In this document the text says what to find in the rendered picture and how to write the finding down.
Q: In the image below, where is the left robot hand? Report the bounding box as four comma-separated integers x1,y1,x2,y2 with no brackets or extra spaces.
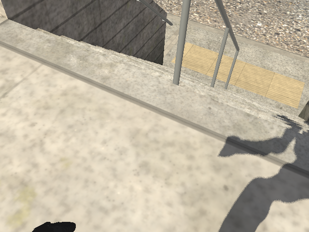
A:
32,221,76,232

